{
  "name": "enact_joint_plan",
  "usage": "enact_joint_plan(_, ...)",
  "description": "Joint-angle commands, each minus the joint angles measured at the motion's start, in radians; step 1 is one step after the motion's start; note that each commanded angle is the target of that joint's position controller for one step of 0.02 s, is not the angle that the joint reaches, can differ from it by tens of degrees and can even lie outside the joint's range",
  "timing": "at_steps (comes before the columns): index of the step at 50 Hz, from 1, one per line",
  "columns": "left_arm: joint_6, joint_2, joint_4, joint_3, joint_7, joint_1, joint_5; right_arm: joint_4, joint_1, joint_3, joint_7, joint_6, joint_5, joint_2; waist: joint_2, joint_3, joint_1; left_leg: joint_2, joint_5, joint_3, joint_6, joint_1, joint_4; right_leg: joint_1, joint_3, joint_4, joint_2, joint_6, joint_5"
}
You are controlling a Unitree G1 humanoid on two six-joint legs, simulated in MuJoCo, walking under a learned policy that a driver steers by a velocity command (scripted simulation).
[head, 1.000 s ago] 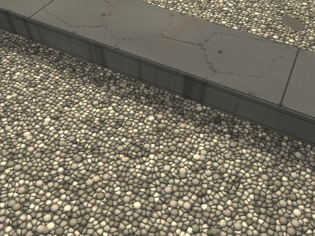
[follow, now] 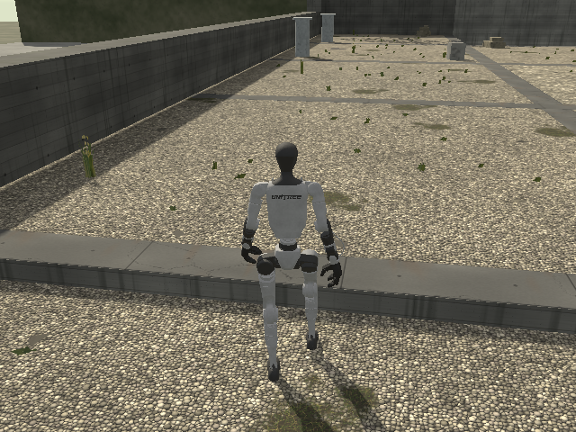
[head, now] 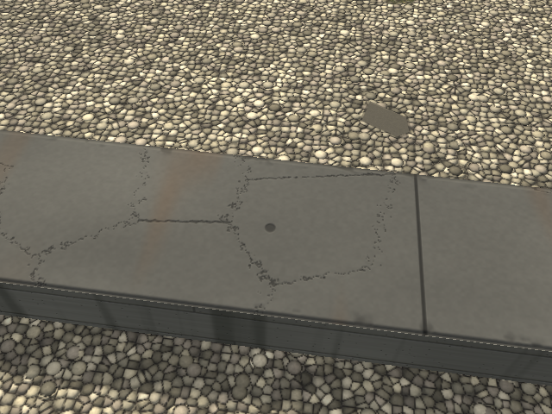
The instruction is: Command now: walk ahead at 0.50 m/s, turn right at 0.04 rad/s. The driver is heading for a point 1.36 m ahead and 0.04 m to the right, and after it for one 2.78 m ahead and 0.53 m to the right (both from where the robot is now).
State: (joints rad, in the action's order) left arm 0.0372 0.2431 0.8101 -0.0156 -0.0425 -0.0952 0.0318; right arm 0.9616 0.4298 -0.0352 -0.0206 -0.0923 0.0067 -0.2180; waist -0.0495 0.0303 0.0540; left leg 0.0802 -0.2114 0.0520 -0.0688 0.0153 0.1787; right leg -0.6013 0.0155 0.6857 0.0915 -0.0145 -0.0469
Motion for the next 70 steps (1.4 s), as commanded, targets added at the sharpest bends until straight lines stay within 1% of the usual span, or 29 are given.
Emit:
enact_joint_plan(1,0.018,0.056,-0.088,-0.006,0.004,0.125,-0.003,-0.019,0.042,-0.031,0.009,-0.01,0.003,-0.156,0.127,0.043,0.005,-0.274,0.393,-0.124,-0.11,-0.021,-0.025,0.036,0.041,-0.093,-0.034,-0.013,0.012)
enact_joint_plan(4,0.03,0.076,-0.083,-0.014,0.012,0.098,0.0,-0.005,0.027,-0.033,0.018,-0.003,0.009,-0.17,0.128,0.031,-0.026,-0.303,0.573,-0.123,-0.092,0.044,0.068,0.11,0.045,-0.158,-0.064,-0.053,-0.086)
enact_joint_plan(6,0.046,0.099,-0.013,-0.03,0.029,-0.102,0.011,0.002,0.008,-0.031,0.022,0.005,0.005,-0.172,0.106,-0.079,-0.115,-0.261,0.764,-0.079,-0.064,0.025,0.312,0.372,0.066,-0.26,-0.117,-0.096,-0.084)
enact_joint_plan(7,0.057,0.149,0.034,-0.048,0.042,-0.27,0.032,-0.016,-0.008,-0.02,0.023,0.002,-0.001,-0.149,0.068,-0.187,-0.178,-0.219,0.59,-0.051,-0.044,-0.122,0.523,0.618,-0.036,-0.257,-0.013,-0.137,-0.083)
enact_joint_plan(8,0.055,0.263,0.047,-0.08,0.05,-0.381,0.049,-0.058,0.069,0.008,0.015,-0.002,-0.036,-0.048,-0.155,-0.321,-0.17,-0.077,0.106,0.034,0.006,-0.468,0.887,0.917,-0.463,-0.3,0.284,-0.258,-0.149)
enact_joint_plan(9,0.04,0.245,0.056,-0.083,0.041,-0.357,0.007,-0.035,0.06,-0.018,0.021,0.004,-0.009,-0.135,-0.125,-0.317,-0.155,-0.029,-0.302,-0.059,-0.007,-0.595,1.019,0.883,-0.65,-0.394,0.332,-0.29,-0.136)
enact_joint_plan(11,0.039,0.134,0.038,-0.054,0.031,-0.19,-0.019,-0.049,-0.046,-0.019,0.012,0.005,0.008,-0.124,-0.015,-0.085,-0.088,-0.132,-0.157,-0.099,-0.016,-0.619,0.992,0.623,-0.394,-0.454,0.232,-0.241,-0.149)
enact_joint_plan(13,0.05,0.082,0.055,-0.039,0.034,-0.153,-0.021,-0.041,-0.057,-0.015,0.004,0.023,0.026,-0.098,-0.026,-0.013,-0.041,-0.172,-0.097,-0.086,0.002,-0.544,0.909,0.481,-0.253,-0.516,0.15,-0.184,-0.031)
enact_joint_plan(26,0.068,0.109,0.169,-0.036,0.043,-0.323,-0.015,-0.13,-0.396,0.011,-0.005,0.039,0.02,-0.047,-0.029,0.024,-0.083,-0.138,0.155,0.022,0.051,-0.529,0.468,0.539,-0.036,-0.515,0.081,-0.165,0.333)
enact_joint_plan(31,0.06,0.108,0.181,-0.039,0.057,-0.294,-0.016,-0.045,-0.141,-0.004,0.032,0.016,0.032,-0.063,0.009,-0.065,0.031,-0.05,0.076,0.049,-0.025,-0.23,0.324,0.56,-0.017,-0.168,0.079,-0.149,0.625)
enact_joint_plan(32,0.061,0.106,0.172,-0.036,0.057,-0.281,-0.023,0.002,-0.003,-0.02,0.039,0.004,0.043,-0.102,0.048,-0.124,0.084,-0.09,0.125,0.009,-0.042,-0.048,0.259,0.461,0.008,0.026,0.031,-0.125,0.483)
enact_joint_plan(33,0.063,0.047,0.125,-0.019,0.056,-0.281,-0.029,0.017,0.11,-0.045,0.048,-0.002,0.058,-0.22,0.227,-0.195,0.091,-0.371,0.318,-0.316,-0.079,0.11,0.191,0.273,0.069,0.363,-0.061,-0.086,0.023)
enact_joint_plan(34,0.051,0.002,0.156,-0.02,0.052,-0.434,-0.042,0.03,0.097,-0.071,0.041,0.022,0.023,-0.29,0.358,-0.27,0.002,-0.505,0.351,-0.602,-0.23,0.218,0.129,0.042,0.02,0.61,-0.176,-0.066,-0.462)
enact_joint_plan(35,0.034,0.05,0.177,-0.029,0.051,-0.376,-0.005,0.01,0.017,-0.063,0.027,0.034,-0.001,-0.214,0.158,-0.167,0.005,-0.462,0.015,-0.557,-0.248,0.11,0.1,-0.055,-0.038,0.759,-0.107,-0.069,-0.424)
enact_joint_plan(38,0.025,0.014,0.134,-0.037,0.024,-0.241,0.008,0.015,-0.084,-0.012,0.015,0.033,0.01,-0.047,0.113,0.04,-0.053,-0.333,-0.255,-0.366,-0.166,-0.165,-0.005,-0.17,-0.019,0.867,-0.035,-0.065,-0.278)
enact_joint_plan(45,-0.026,-0.12,-0.022,0.009,0.062,-0.023,-0.006,0.125,0.126,0.007,0.014,-0.006,0.02,-0.048,0.139,0.069,-0.034,-0.357,-0.198,-0.316,-0.208,-0.182,0.004,-0.668,0.024,1.451,-0.041,-0.061,-0.356)
enact_joint_plan(51,-0.015,-0.173,-0.276,0.086,0.077,0.28,-0.011,0.191,0.17,0.05,0.027,-0.018,0.003,-0.019,0.054,0.144,-0.054,-0.302,-0.235,-0.202,-0.095,-0.206,-0.079,-0.886,0.043,1.342,0.0,-0.111,-0.459)
enact_joint_plan(54,-0.04,-0.166,-0.317,0.101,0.053,0.252,-0.008,0.182,0.178,0.045,0.078,0.014,-0.018,-0.052,0.103,0.069,-0.046,-0.285,0.224,-0.108,-0.149,-0.24,-0.27,-0.488,0.131,0.958,0.013,-0.109,-0.417)
enact_joint_plan(55,-0.043,-0.182,-0.284,0.104,0.045,0.217,-0.02,0.157,0.173,0.05,0.082,0.018,-0.033,-0.04,0.064,0.009,-0.047,-0.279,0.516,-0.026,-0.141,-0.194,-0.244,-0.32,0.176,0.824,-0.011,-0.135,-0.439)
enact_joint_plan(57,-0.034,-0.125,-0.216,0.076,0.042,0.059,-0.045,0.116,0.172,0.031,0.067,0.012,-0.033,-0.143,0.145,-0.167,-0.126,-0.308,1.425,0.022,-0.141,-0.099,0.016,0.012,0.259,0.654,-0.139,-0.15,-0.46)
enact_joint_plan(58,-0.027,-0.082,-0.179,0.053,0.046,-0.084,-0.051,0.114,0.18,0.012,0.056,0.011,-0.025,-0.189,0.246,-0.287,-0.193,-0.34,1.676,0.001,-0.131,0.016,0.22,0.126,0.216,0.58,-0.18,-0.163,-0.504)
enact_joint_plan(59,-0.016,-0.013,-0.144,0.02,0.043,-0.244,-0.019,0.097,0.124,-0.01,0.037,0.004,-0.027,-0.222,0.286,-0.383,-0.281,-0.333,1.699,0.006,-0.098,0.022,0.478,0.282,0.069,0.47,-0.154,-0.199,-0.485)
enact_joint_plan(60,-0.015,0.091,-0.074,-0.021,0.05,-0.365,-0.004,0.033,0.113,-0.011,0.007,-0.013,-0.061,-0.165,0.081,-0.436,-0.284,-0.205,1.341,-0.012,-0.049,-0.303,0.827,0.501,-0.388,0.217,0.046,-0.277,-0.686)
enact_joint_plan(61,-0.038,0.203,-0.024,-0.061,0.06,-0.402,-0.01,-0.017,0.016,-0.021,-0.032,-0.021,-0.015,-0.086,-0.175,-0.413,-0.277,0.031,0.105,-0.072,-0.007,-0.534,1.243,0.553,-0.938,-0.29,0.197,-0.333,-0.72)
enact_joint_plan(62,-0.037,0.19,-0.019,-0.067,0.062,-0.265,-0.014,-0.054,0.017,-0.025,-0.041,-0.023,0.024,-0.017,-0.114,-0.341,-0.183,0.017,0.048,-0.254,-0.021,-0.716,1.597,0.484,-1.063,-0.35,0.242,-0.308,-0.692)
enact_joint_plan(64,0.005,0.03,0.066,-0.041,0.046,-0.158,0.0,-0.175,-0.141,-0.004,-0.008,-0.009,0.03,0.048,0.096,-0.016,-0.073,-0.075,0.076,-0.173,-0.066,-0.875,1.662,0.174,-0.719,-0.266,0.209,-0.226,-0.648)
enact_joint_plan(66,0.047,-0.122,0.144,-0.008,0.029,-0.15,0.015,-0.206,-0.124,0.013,0.029,0.024,0.023,0.099,0.071,0.015,0.015,-0.074,0.054,-0.208,-0.094,-0.885,1.724,0.065,-0.44,-0.252,0.136,-0.151,-0.4)
enact_joint_plan(68,0.077,-0.108,0.201,-0.011,0.016,-0.17,0.0,-0.232,-0.09,0.03,0.042,0.052,0.022,0.122,-0.004,0.029,0.076,-0.065,0.036,-0.241,-0.097,-0.958,1.702,0.079,-0.266,-0.261,0.096,-0.115,-0.205)
enact_joint_plan(70,0.077,-0.051,0.173,-0.023,0.018,-0.122,-0.009,-0.236,-0.138,0.021,0.037,0.066,0.013,0.059,0.04,0.051,0.074,-0.072,0.114,-0.19,-0.061,-0.864,1.327,0.027,-0.079,-0.377,0.025,-0.094,-0.236)
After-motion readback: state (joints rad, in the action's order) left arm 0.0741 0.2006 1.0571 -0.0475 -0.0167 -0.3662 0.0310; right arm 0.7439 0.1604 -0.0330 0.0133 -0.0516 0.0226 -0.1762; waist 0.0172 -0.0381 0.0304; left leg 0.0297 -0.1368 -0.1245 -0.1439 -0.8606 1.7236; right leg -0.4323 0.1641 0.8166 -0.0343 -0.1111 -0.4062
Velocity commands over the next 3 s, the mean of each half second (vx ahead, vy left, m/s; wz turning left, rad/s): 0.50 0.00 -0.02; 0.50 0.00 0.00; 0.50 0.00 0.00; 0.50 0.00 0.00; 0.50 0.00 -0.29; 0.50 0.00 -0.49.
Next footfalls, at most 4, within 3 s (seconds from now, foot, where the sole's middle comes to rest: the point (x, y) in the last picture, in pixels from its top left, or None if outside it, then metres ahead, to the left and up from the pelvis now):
0.14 right None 0.24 -0.12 -0.78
0.64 left None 0.46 0.06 -0.78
1.18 right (317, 266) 0.78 -0.13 -0.61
1.74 left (266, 175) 1.09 -0.02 -0.61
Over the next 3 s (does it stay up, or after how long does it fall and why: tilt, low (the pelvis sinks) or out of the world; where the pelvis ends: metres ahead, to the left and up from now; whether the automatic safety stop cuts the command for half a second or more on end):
stays up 1.64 -0.14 0.17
